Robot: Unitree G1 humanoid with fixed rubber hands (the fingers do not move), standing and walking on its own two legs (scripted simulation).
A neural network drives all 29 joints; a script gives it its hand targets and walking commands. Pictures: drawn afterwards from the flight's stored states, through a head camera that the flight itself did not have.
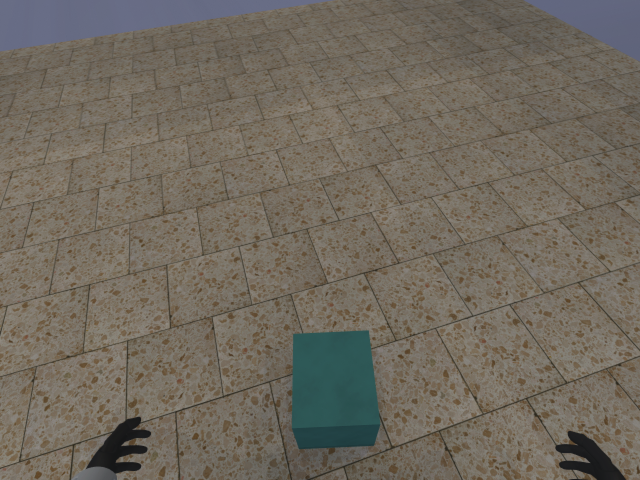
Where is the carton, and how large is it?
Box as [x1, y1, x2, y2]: [292, 330, 379, 448]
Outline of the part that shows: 368,330 293,334 292,429 299,448 373,445 379,426 379,417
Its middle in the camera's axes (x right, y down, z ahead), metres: +0.04 +0.45 +1.11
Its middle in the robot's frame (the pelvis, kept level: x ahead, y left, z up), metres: +0.44 +0.02 -0.67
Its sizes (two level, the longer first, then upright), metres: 0.252 0.219 0.228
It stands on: the floor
